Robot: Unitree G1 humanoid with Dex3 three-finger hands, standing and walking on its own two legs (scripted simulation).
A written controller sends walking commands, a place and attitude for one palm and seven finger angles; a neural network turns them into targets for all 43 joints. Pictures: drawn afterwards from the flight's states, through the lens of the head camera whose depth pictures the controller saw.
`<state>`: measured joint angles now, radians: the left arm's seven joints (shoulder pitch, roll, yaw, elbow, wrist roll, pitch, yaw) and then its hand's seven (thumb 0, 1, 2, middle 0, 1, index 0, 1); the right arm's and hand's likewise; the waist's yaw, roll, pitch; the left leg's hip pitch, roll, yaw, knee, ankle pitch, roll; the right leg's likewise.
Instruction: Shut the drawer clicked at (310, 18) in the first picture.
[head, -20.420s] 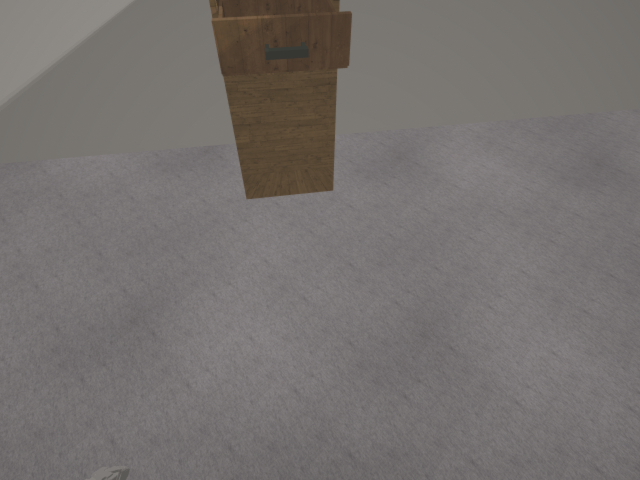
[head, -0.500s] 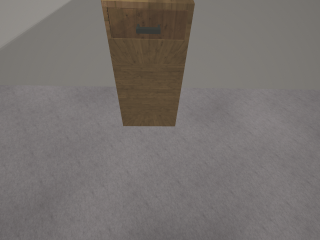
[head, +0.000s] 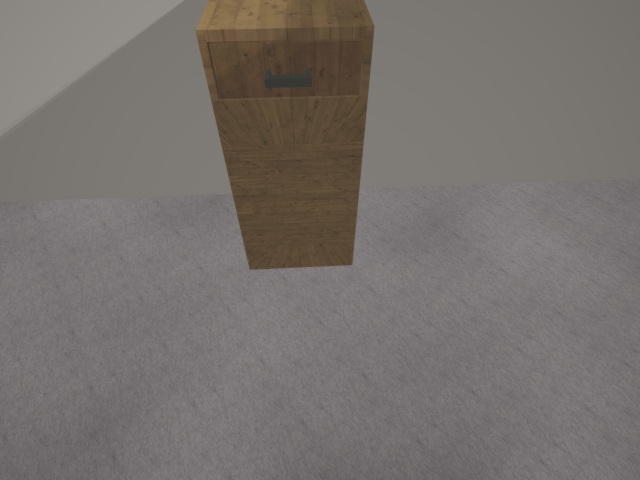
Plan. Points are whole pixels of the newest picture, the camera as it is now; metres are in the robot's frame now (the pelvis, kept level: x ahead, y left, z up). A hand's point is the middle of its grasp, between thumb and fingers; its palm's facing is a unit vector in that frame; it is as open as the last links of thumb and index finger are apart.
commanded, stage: let the arm hang, fingers relaxed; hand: left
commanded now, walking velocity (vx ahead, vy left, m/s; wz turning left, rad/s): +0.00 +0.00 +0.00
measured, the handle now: (288, 76) +0.99 +0.13 +0.04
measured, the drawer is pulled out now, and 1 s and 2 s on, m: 0.00 0.00 0.00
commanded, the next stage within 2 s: look to check the result in 0.20 s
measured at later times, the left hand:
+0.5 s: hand out of the picture +0.02 +0.18 -0.17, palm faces +0.02 -0.97 -0.24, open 7.3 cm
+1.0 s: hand out of the picture +0.09 +0.21 -0.16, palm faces -0.01 -0.95 -0.31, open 7.3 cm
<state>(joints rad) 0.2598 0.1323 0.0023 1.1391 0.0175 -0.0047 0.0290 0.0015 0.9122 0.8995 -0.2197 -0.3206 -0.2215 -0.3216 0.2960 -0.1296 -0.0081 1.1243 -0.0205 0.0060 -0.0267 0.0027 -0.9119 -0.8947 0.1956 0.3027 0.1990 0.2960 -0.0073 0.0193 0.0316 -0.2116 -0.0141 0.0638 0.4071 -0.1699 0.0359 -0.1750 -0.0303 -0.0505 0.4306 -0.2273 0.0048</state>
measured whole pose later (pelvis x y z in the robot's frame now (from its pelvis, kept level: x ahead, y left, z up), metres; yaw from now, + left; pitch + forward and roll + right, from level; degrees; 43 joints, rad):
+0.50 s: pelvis +0.01 -0.01 +0.00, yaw +0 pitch -2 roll +0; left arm 0.22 0.20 0.02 1.16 0.01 -0.01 0.02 0.00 0.91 0.90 -0.20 -0.30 -0.20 -0.30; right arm 0.24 -0.20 -0.02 1.14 -0.02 0.01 -0.03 0.00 -0.91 -0.89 0.20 0.30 0.20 0.30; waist 0.00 0.02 0.06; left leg -0.18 0.00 0.05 0.39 -0.17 0.02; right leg -0.13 -0.01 -0.06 0.39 -0.22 -0.01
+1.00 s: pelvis +0.03 -0.02 +0.01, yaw +0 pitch -1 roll +0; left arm 0.12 0.27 0.02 1.14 0.02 -0.02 0.01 0.00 0.91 0.90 -0.20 -0.30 -0.20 -0.30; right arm 0.13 -0.28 -0.02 1.13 -0.02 0.00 -0.02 0.00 -0.91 -0.89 0.20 0.30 0.20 0.30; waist 0.00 0.02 0.05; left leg -0.14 0.01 0.05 0.33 -0.16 0.01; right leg -0.09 0.00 -0.06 0.33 -0.21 -0.02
